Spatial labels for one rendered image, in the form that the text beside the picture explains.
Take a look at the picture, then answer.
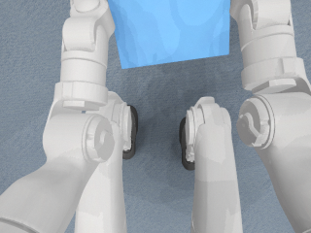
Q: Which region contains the left robot forearm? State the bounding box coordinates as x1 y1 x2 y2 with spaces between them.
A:
42 0 116 143

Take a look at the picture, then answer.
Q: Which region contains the robot left upper arm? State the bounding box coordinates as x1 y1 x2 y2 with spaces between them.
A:
0 113 115 233

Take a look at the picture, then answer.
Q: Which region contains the left robot foot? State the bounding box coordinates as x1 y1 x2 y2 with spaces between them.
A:
122 105 138 160

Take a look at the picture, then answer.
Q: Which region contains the carton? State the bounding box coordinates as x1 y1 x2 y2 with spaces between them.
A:
108 0 230 69

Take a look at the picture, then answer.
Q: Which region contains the robot right shin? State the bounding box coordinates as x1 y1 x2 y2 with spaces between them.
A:
186 96 231 161

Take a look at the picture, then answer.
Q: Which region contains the robot right upper arm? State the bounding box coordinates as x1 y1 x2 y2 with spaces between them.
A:
236 92 311 233

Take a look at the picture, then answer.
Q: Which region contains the right robot forearm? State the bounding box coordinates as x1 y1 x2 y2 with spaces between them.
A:
229 0 311 96

